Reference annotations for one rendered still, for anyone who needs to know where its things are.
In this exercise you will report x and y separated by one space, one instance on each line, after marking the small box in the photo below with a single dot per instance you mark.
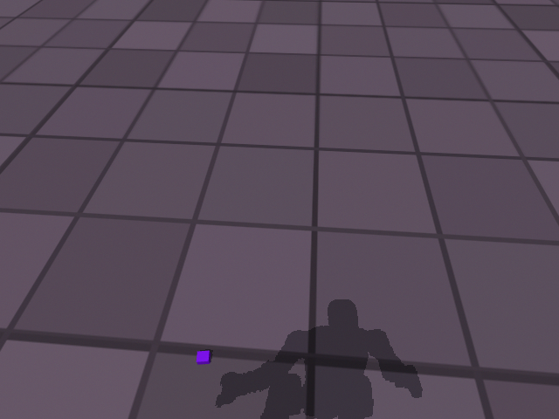
203 357

